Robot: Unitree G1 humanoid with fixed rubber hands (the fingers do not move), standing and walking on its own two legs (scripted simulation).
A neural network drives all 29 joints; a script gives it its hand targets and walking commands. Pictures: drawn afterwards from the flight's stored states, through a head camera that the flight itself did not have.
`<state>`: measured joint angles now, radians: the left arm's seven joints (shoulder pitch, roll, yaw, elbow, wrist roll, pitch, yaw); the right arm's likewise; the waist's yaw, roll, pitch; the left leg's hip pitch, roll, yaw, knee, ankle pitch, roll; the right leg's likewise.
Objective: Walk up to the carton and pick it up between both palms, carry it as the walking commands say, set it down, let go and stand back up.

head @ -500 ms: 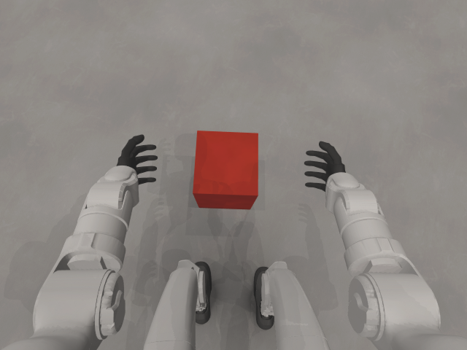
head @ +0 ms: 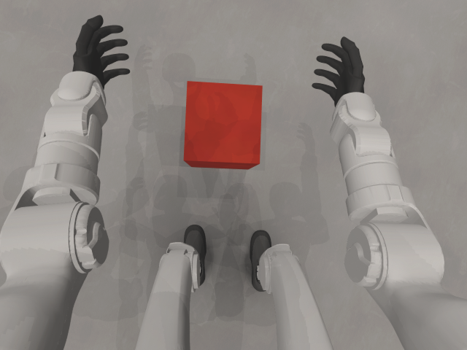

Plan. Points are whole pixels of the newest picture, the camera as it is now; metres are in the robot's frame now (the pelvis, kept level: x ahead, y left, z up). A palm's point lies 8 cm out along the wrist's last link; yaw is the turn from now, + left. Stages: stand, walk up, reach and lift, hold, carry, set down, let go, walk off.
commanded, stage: reach and lift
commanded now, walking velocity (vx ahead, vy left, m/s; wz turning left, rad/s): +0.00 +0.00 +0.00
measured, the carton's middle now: (222, 131) +0.52 +0.02 -0.54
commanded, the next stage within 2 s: none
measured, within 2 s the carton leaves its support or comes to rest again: neither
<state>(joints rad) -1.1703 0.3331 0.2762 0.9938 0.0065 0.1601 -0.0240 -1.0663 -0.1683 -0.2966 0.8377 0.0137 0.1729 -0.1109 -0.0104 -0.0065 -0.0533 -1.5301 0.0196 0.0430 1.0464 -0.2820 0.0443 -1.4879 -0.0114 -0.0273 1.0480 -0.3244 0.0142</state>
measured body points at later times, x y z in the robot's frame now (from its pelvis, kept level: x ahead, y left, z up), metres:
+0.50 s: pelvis -0.01 -0.01 -0.06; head +0.32 +0.01 +0.24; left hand +0.54 +0.22 -0.18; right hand +0.53 -0.16 -0.19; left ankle +0.08 +0.10 -0.63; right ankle +0.06 -0.13 -0.63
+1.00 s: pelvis -0.03 -0.01 -0.20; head +0.32 +0.02 +0.07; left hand +0.54 +0.21 -0.34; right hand +0.53 -0.16 -0.34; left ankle +0.08 +0.10 -0.63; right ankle +0.06 -0.13 -0.63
